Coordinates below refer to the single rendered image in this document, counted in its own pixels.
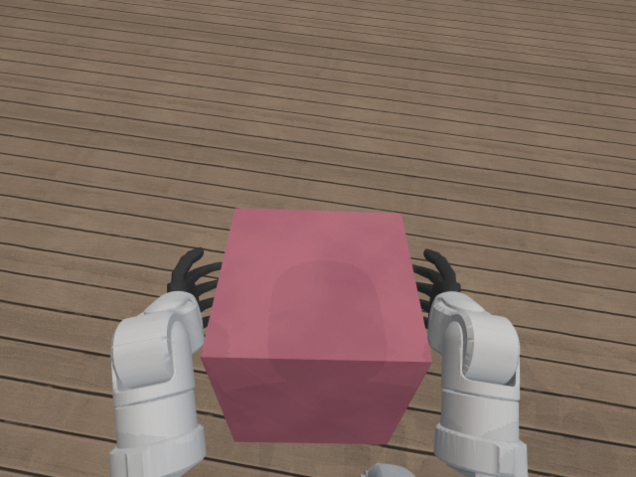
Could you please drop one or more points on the carton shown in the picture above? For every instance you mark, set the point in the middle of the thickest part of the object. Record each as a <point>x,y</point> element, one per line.
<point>316,333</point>

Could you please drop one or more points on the right robot forearm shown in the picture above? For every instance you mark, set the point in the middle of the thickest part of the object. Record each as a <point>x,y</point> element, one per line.
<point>478,434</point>

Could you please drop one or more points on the robot right hand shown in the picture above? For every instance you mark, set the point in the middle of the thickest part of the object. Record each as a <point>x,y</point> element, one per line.
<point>443,281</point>

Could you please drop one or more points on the robot left hand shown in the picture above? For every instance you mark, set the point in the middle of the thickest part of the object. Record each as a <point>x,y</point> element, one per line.
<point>182,280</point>

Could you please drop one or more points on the left robot forearm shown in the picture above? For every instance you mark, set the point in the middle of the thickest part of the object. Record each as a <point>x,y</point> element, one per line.
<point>157,432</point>

